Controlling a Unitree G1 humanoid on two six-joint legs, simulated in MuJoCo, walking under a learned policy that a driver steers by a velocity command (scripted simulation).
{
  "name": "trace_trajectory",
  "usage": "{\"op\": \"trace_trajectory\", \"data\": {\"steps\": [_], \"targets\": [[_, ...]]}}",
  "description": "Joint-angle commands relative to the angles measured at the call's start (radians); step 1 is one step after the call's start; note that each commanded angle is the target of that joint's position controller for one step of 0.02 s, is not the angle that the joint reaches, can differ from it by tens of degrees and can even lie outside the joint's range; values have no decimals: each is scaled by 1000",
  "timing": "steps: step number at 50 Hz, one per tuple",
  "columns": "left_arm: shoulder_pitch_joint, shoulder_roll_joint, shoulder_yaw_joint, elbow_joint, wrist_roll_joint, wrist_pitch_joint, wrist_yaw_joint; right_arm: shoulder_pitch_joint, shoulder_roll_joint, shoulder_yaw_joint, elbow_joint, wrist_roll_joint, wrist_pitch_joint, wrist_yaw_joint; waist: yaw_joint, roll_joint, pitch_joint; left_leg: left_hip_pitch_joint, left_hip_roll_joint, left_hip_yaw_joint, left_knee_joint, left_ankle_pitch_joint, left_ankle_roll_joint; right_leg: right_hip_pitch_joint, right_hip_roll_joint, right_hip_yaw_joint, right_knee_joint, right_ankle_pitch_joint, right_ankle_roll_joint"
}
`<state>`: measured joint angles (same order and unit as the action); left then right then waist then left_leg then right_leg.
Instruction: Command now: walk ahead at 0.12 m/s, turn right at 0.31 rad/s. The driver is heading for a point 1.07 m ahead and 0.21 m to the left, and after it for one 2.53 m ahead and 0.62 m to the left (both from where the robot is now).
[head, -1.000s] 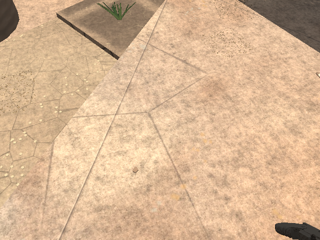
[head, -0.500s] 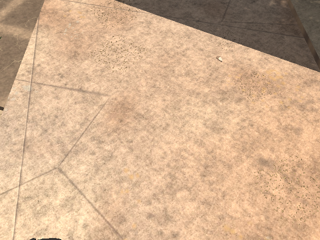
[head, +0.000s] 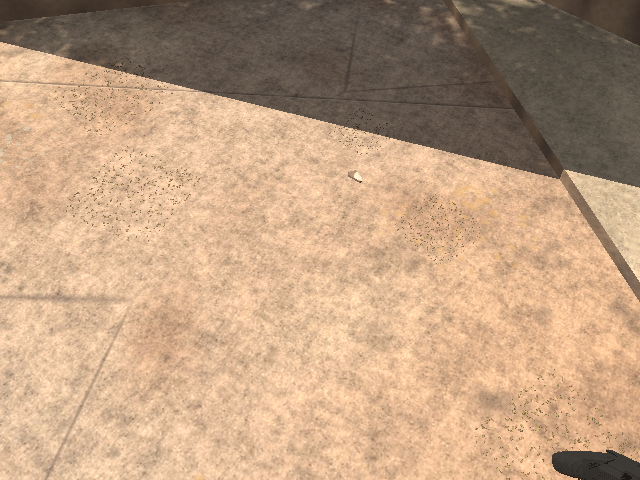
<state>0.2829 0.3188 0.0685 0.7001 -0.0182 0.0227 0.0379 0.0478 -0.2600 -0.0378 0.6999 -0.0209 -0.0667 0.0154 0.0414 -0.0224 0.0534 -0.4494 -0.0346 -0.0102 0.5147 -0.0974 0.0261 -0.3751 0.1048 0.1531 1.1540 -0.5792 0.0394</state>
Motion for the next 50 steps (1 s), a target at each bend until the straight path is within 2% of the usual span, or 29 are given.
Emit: {"op": "trace_trajectory", "data": {"steps": [1,4,7,9,10,11,12,13,14,15,16,17,19,22,24,26,27,28,29,30,31,34,37,40,42,45,48,49,50], "targets": [[41,120,34,-59,6,32,12,3,-91,-13,-49,-3,21,-4,-17,120,-141,249,275,-312,-200,81,181,-148,-107,-7,32,63,40],[61,31,6,-46,17,24,8,-9,-106,-19,-21,-8,22,-5,-3,173,-135,166,210,-178,-222,187,182,11,-111,-85,-235,95,39],[26,38,1,-42,20,16,1,19,-138,-28,1,9,30,-7,-31,171,-188,216,246,-191,-207,188,209,93,-125,-99,-413,198,25],[23,45,3,-31,20,19,-7,7,-142,-25,8,17,40,-7,-18,156,-174,185,240,-191,-206,21,193,166,-118,-116,-546,306,4],[38,32,-1,-18,24,19,-12,6,-129,-18,14,20,43,-6,-5,143,-171,134,221,-180,-222,-178,166,242,-112,-131,-637,369,-17],[28,33,-2,-19,34,19,-14,25,-112,-10,25,22,43,-3,-5,136,-151,67,191,-173,-241,-386,118,298,-109,-133,-671,362,-40],[29,60,2,-30,42,16,-11,35,-113,-7,31,19,41,0,-6,117,-131,4,164,-162,-223,-511,71,321,-150,-88,-662,280,-75],[29,126,17,-34,41,15,-7,36,-110,-7,21,15,40,0,-22,20,-79,-38,94,-85,-162,-549,28,239,-201,-9,-710,19,-131],[56,146,25,-20,35,7,-9,-1,-111,-9,10,19,32,-3,2,-81,-30,-20,24,15,-34,-482,-11,129,-238,86,-826,-179,-181],[64,156,27,-14,33,-7,-9,-19,-101,-10,4,29,20,-4,12,-182,7,-37,-17,68,121,-359,-28,117,-315,219,-951,-241,-220],[39,160,28,-12,32,-23,-8,-9,-105,-16,8,35,9,-3,5,-236,38,-67,-3,50,224,-310,-16,127,-371,301,-993,-189,-245],[42,138,24,-11,29,-38,-6,6,-134,-27,14,38,0,0,8,-239,44,-138,25,19,298,-354,0,179,-391,321,-992,-101,-256],[60,106,16,-6,11,-57,-8,16,-119,-27,19,46,-18,15,6,-173,23,-224,68,-9,303,-361,28,302,-388,291,-957,38,-248],[43,133,25,-6,-1,-56,-15,-15,-74,-8,23,39,-33,38,6,-134,-11,-36,44,50,106,-256,24,256,-320,150,-938,204,-220],[26,140,28,-7,-2,-48,-23,61,-89,-14,60,41,-29,43,-39,-126,-39,176,6,92,-6,-102,13,154,-292,96,-908,238,-207],[24,99,15,-6,3,-49,-28,191,-118,-28,110,44,-18,31,-97,-97,-66,380,12,70,-43,-92,17,44,-259,58,-819,229,-168],[8,42,-3,-16,10,-54,-30,286,-159,-38,129,43,-18,20,-137,-6,-92,501,122,-77,-103,-149,51,-48,-197,-15,-628,234,-117],[12,-16,-19,-70,16,-76,-27,366,-297,-69,139,36,-10,14,-143,283,-139,648,340,-437,-217,-296,181,-275,-90,-151,-305,137,-45],[-25,55,-1,-85,-3,-95,-17,394,-285,-68,144,28,-14,19,-172,269,-110,629,433,-680,-314,-478,283,-425,-92,-86,-92,2,-34],[-40,99,14,-81,-23,-106,-19,341,-228,-49,133,27,-21,16,-143,187,-29,589,417,-623,-319,-521,265,-498,-151,-49,-4,75,-56],[-44,92,13,-68,-23,-110,-24,299,-191,-38,120,22,-26,13,-122,156,-2,554,366,-522,-320,-465,234,-506,-182,-64,6,166,-68],[-59,57,12,-56,6,-113,-37,247,-149,-22,107,15,-23,7,-83,132,12,452,273,-311,-352,-160,185,-431,-228,-88,-93,333,-62],[-117,18,-2,-78,12,-111,-46,263,-165,-26,115,25,-19,-4,-86,101,6,418,238,-182,-371,79,185,-387,-215,-132,-258,433,-29],[-222,-19,-21,-110,5,-118,-58,295,-188,-30,131,31,-13,-14,-115,100,17,366,212,-99,-380,136,170,-287,-183,-162,-473,579,-19],[-278,-13,-23,-126,-2,-120,-69,335,-198,-33,147,38,-11,-17,-132,99,31,359,228,-91,-389,117,170,-237,-163,-172,-550,641,-23],[-321,11,-17,-148,-5,-122,-82,360,-201,-37,169,46,-3,-18,-119,97,48,438,275,-95,-363,164,154,-231,-156,-148,-617,635,-59],[-238,61,5,-132,2,-121,-83,351,-227,-49,172,44,10,-22,-47,116,-29,518,282,-70,-213,506,123,-80,-109,-179,-638,538,-111],[-108,95,26,-94,4,-117,-76,340,-222,-47,170,41,17,-23,27,110,-114,494,246,-36,-51,642,102,101,-80,-206,-652,535,-141],[61,136,44,-52,6,-110,-63,339,-197,-35,156,28,19,-26,102,87,-234,346,204,-12,182,533,70,379,-149,-141,-618,529,-181]]}}
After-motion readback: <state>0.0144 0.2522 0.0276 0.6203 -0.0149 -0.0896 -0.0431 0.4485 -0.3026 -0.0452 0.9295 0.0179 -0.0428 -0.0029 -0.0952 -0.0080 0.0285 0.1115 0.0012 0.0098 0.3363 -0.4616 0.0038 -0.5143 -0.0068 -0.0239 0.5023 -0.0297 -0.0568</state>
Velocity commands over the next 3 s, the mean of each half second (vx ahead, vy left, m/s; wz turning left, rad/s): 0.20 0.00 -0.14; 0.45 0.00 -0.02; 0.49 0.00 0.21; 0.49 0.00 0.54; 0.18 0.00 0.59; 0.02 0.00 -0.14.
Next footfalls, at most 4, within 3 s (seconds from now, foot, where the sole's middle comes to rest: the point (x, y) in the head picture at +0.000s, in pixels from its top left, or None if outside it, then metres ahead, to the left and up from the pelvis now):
0.24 right None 0.09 -0.14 -0.76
0.54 left None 0.19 0.12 -0.76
1.00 right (402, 446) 0.52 -0.13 -0.76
1.56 left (289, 317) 0.81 0.12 -0.76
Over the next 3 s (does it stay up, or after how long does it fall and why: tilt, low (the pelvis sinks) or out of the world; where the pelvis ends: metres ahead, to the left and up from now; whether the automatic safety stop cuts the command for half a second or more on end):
stays up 1.07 0.11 0.01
